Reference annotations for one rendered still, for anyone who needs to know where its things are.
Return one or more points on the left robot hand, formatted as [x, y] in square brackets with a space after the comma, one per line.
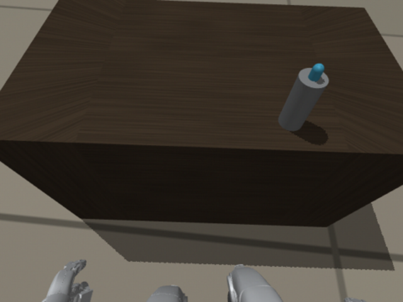
[63, 283]

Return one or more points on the bottle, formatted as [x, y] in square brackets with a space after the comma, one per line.
[307, 89]

